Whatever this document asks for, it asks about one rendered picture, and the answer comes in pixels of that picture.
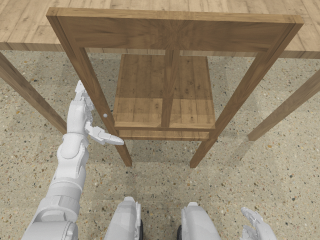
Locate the robot left hand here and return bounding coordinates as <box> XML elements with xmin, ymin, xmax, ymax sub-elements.
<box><xmin>67</xmin><ymin>80</ymin><xmax>124</xmax><ymax>145</ymax></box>

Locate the robot left upper arm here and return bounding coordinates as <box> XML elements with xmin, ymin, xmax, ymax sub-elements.
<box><xmin>23</xmin><ymin>220</ymin><xmax>78</xmax><ymax>240</ymax></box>

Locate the chair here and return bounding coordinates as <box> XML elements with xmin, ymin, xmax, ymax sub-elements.
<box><xmin>45</xmin><ymin>7</ymin><xmax>304</xmax><ymax>168</ymax></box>

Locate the robot right thigh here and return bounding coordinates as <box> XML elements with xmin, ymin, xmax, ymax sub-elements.
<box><xmin>181</xmin><ymin>205</ymin><xmax>221</xmax><ymax>240</ymax></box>

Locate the robot left forearm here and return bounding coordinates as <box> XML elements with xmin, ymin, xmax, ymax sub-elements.
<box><xmin>21</xmin><ymin>132</ymin><xmax>89</xmax><ymax>240</ymax></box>

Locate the table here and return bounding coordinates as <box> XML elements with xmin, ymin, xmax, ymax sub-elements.
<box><xmin>0</xmin><ymin>0</ymin><xmax>320</xmax><ymax>141</ymax></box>

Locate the robot left thigh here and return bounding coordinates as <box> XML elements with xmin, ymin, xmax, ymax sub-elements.
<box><xmin>103</xmin><ymin>200</ymin><xmax>141</xmax><ymax>240</ymax></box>

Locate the robot thigh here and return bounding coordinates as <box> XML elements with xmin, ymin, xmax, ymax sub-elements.
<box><xmin>103</xmin><ymin>200</ymin><xmax>141</xmax><ymax>240</ymax></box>
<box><xmin>181</xmin><ymin>205</ymin><xmax>221</xmax><ymax>240</ymax></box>

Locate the robot right hand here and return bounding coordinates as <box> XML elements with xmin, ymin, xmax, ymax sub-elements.
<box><xmin>239</xmin><ymin>207</ymin><xmax>277</xmax><ymax>240</ymax></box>

